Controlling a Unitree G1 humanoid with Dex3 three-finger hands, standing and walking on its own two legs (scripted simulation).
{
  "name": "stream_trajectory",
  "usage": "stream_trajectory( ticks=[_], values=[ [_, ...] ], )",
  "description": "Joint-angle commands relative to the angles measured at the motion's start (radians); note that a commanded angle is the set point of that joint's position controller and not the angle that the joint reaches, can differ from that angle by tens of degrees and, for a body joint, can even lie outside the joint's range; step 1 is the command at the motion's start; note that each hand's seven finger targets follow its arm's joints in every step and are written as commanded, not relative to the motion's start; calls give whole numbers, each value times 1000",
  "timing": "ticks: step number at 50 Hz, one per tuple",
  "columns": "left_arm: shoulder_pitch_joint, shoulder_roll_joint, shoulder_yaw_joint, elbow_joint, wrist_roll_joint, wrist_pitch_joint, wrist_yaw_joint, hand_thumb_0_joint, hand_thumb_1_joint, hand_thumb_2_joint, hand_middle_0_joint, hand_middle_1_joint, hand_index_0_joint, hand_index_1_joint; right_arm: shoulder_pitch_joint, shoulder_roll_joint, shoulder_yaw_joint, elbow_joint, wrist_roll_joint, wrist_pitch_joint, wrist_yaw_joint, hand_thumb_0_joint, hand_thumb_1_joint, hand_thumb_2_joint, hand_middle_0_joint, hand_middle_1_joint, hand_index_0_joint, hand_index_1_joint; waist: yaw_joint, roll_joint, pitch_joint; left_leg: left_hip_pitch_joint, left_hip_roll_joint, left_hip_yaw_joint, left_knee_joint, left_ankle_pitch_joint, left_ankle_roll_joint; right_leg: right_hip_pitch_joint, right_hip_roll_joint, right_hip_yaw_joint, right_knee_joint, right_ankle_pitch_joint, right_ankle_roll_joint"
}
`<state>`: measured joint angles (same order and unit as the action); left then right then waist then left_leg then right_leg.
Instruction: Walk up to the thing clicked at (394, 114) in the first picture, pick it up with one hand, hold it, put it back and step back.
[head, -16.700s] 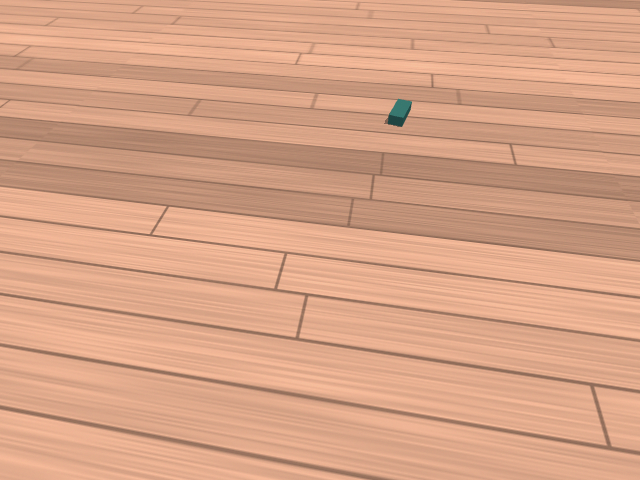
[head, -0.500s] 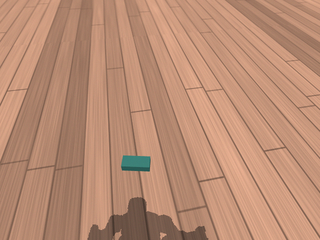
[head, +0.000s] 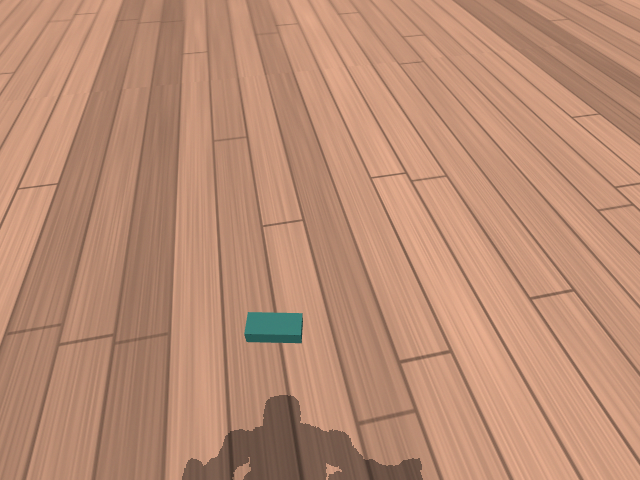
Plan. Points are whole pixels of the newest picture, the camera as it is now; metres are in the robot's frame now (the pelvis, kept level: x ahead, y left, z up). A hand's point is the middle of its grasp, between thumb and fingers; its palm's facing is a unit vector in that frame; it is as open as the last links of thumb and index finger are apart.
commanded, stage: stand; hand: left
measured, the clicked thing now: (274, 327) +0.75 +0.18 -0.75
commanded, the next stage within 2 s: walk up in 0.44 s
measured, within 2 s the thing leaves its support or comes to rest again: neither
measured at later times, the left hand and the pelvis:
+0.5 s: hand out of the picture +0.07 +0.25 -0.16, palm faces -0.02 -0.94 -0.33, open 7.4 cm; pelvis +0.00 -0.01 +0.00, yaw +0 degrees
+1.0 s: hand (138, 462) +0.20 +0.28 -0.16, palm faces -0.11 -0.94 -0.32, open 7.4 cm; pelvis +0.12 +0.01 -0.01, yaw -2 degrees
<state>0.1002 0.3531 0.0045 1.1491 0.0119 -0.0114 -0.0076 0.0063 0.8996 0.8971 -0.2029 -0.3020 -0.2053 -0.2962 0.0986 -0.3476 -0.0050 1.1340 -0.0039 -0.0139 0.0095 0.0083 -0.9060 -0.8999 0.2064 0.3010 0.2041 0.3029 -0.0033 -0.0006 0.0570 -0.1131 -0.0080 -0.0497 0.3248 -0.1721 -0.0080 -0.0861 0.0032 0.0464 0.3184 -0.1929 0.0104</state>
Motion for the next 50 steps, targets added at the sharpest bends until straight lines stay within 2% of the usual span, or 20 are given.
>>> stream_trajectory(
  ticks=[1,21,22,23,24,25,27,28,29,31,33,34,35,36,37,38,39,44,47,50],
  values=[
    [-43,216,39,-60,-4,-25,17,0,900,900,-200,-300,-200,-300,-50,-216,-41,-65,-1,-20,-15,0,-900,-900,200,300,200,300,-3,10,-80,10,123,-80,-46,104,28,-10,-115,72,-44,100,-29],
    [-25,219,38,-71,-6,-24,17,0,900,900,-200,-300,-200,-300,-22,-217,-32,-58,-2,-17,-14,0,-900,-900,200,300,200,300,-4,10,-66,-2,124,-81,-44,107,28,-16,-118,76,-48,113,-33],
    [44,277,85,-124,9,-27,-7,0,900,900,-200,-300,-200,-300,35,-277,-80,-112,-18,-31,0,0,-900,-900,200,300,200,300,3,-21,-153,25,73,-66,33,-329,89,-8,-58,74,12,-309,-76],
    [65,278,93,-115,16,-25,-15,0,900,900,-200,-300,-200,-300,47,-282,-87,-114,-29,-32,7,0,-900,-900,200,300,200,300,12,-13,-77,-72,80,-91,43,-494,98,-64,-71,115,19,-486,-95],
    [70,279,101,-128,20,-26,-20,0,900,900,-200,-300,-200,-300,24,-274,-90,-136,-32,-33,10,0,-900,-900,200,300,200,300,21,-24,-13,-152,84,-104,69,-504,106,-102,-96,167,17,-530,-115],
    [94,274,107,-139,18,-28,-22,0,900,900,-200,-300,-200,-300,-2,-255,-87,-160,-34,-35,15,0,-900,-900,200,300,200,300,42,-45,47,-232,65,-86,116,-450,100,-99,-121,221,-10,-530,-133],
    [142,306,121,-154,19,-38,-18,0,900,900,-200,-300,-200,-300,-28,-209,-83,-192,-35,-45,16,0,-900,-900,200,300,200,300,72,-144,81,-417,6,49,286,-231,51,79,-233,362,-113,-403,-206],
    [163,318,130,-169,23,-46,-17,0,900,900,-200,-300,-200,-300,-36,-213,-87,-209,-39,-49,14,0,-900,-900,200,300,200,300,79,-151,78,-483,47,34,359,-261,40,139,-297,413,-128,-239,-249],
    [176,322,132,-178,22,-47,-19,0,900,900,-200,-300,-200,-300,-31,-232,-93,-220,-38,-52,16,0,-900,-900,200,300,200,300,78,-113,61,-456,57,18,383,-301,38,114,-299,419,-135,-234,-258],
    [111,332,132,-226,29,-42,-25,0,900,900,-200,-300,-200,-300,26,-223,-95,-229,-29,-64,23,0,-900,-900,200,300,200,300,36,-162,47,-335,80,20,270,-295,50,36,-279,324,-87,-163,-247],
    [41,284,112,-265,10,-26,-31,0,900,900,-200,-300,-200,-300,168,-221,-116,-192,-35,-77,24,0,-900,-900,200,300,200,300,-53,-126,9,-29,30,75,73,-98,44,-146,-163,142,79,-52,-169],
    [33,221,89,-291,6,-21,-34,0,900,900,-200,-300,-200,-300,276,-269,-144,-169,-43,-81,11,0,-900,-900,200,300,200,300,-108,26,-29,195,73,-53,-17,-157,60,-335,-57,49,298,-63,-106],
    [47,145,74,-318,0,-26,-33,0,900,900,-200,-300,-200,-300,363,-388,-173,-171,-57,-89,3,0,-900,-900,200,300,200,300,-134,318,-27,324,323,-485,-160,-292,123,-597,129,13,614,-317,-55],
    [60,254,97,-300,11,-23,-16,0,900,900,-200,-300,-200,-300,320,-402,-174,-199,-29,-88,6,0,-900,-900,200,300,200,300,-104,160,5,238,429,-555,-131,-244,210,-597,47,100,699,-387,-60],
    [86,268,91,-294,7,-27,-12,0,900,900,-200,-300,-200,-300,272,-357,-158,-226,-16,-87,5,0,-900,-900,200,300,200,300,-60,72,35,181,407,-452,-103,-111,224,-584,9,122,740,-317,-62],
    [130,257,89,-277,-2,-29,-18,0,900,900,-200,-300,-200,-300,229,-311,-143,-253,-12,-88,5,0,-900,-900,200,300,200,300,-25,61,33,177,349,-337,-76,-9,203,-543,-13,119,727,-260,-63],
    [152,251,92,-272,-5,-32,-22,0,900,900,-200,-300,-200,-300,215,-283,-132,-268,-14,-89,0,0,-900,-900,200,300,200,300,-15,83,30,165,316,-256,-63,82,192,-519,-30,105,696,-219,-55],
    [125,223,88,-320,1,-24,-49,0,900,900,-200,-300,-200,-300,276,-278,-127,-311,-8,-86,-5,0,-900,-900,200,300,200,300,-38,158,49,158,243,-47,-35,453,188,-487,-38,9,528,-95,-22],
    [60,205,86,-363,7,-22,-60,0,900,900,-200,-300,-200,-300,279,-285,-128,-342,-5,-80,-3,0,-900,-900,200,300,200,300,-46,154,55,64,221,11,-22,436,178,-384,-59,-57,390,-10,-37],
    [72,197,100,-371,8,-23,-69,0,900,900,-200,-300,-200,-300,249,-299,-131,-379,-5,-74,-1,0,-900,-900,200,300,200,300,-23,149,35,-21,222,4,6,281,167,-241,-47,-77,312,53,-56]
  ],
)
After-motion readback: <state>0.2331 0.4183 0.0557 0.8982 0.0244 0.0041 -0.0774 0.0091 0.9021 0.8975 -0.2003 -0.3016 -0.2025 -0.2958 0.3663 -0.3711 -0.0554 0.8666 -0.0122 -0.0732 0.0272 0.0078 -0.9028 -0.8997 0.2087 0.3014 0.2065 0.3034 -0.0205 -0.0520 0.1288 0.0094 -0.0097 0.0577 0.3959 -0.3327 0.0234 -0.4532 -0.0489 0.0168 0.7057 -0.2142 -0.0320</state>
